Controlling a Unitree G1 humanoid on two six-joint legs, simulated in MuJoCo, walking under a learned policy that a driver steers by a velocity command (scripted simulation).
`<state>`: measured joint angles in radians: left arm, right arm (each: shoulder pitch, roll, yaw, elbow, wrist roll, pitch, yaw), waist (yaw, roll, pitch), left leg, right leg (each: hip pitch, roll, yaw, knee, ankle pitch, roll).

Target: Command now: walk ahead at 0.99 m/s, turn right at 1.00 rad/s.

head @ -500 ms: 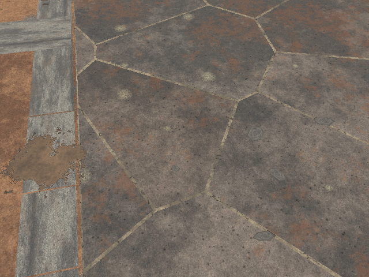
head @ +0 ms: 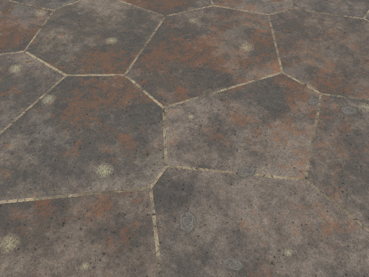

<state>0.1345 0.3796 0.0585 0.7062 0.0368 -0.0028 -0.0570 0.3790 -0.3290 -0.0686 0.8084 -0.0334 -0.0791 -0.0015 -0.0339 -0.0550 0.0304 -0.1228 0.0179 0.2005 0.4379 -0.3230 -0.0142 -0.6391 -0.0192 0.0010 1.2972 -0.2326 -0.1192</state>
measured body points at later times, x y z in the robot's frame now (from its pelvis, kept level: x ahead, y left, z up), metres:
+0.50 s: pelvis +0.48 -0.07 +0.00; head +0.51 -0.08 +0.45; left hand +0.58 +0.21 -0.13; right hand +0.60 -0.38 -0.06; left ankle +0.72 +0.04 -0.67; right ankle +0.37 -0.05 -0.73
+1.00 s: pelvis +0.88 -0.28 -0.02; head +0.90 -0.32 +0.43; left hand +1.23 -0.41 -0.04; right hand +0.61 -0.36 -0.15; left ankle +0.84 -0.04 -0.73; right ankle +0.95 -0.48 -0.69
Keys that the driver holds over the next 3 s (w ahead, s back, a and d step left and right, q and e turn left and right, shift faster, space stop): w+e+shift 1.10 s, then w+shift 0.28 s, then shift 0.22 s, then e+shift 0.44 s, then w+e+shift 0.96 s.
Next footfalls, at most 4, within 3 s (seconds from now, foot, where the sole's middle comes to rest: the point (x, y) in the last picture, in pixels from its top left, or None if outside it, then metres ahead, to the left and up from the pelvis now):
0.24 right None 0.41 -0.06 -0.77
0.64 left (200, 182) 0.87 -0.06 -0.77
1.08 right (297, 154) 1.00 -0.50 -0.77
1.48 left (353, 102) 1.31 -0.86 -0.77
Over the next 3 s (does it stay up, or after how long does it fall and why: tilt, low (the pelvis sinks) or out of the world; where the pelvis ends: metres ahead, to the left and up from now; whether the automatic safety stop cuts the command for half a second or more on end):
stays up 0.88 -1.40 0.00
